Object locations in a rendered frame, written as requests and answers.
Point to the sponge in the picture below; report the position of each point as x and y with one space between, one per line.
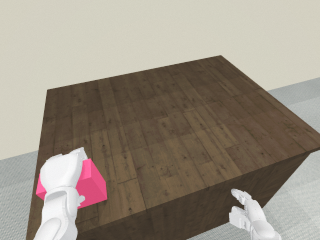
90 184

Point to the robot left forearm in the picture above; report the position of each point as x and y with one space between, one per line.
59 214

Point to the robot right hand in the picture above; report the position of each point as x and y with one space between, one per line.
252 211

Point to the table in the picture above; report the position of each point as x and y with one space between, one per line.
171 143

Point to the robot right forearm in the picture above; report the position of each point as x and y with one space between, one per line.
262 230

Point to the robot left hand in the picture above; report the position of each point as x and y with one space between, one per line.
63 171

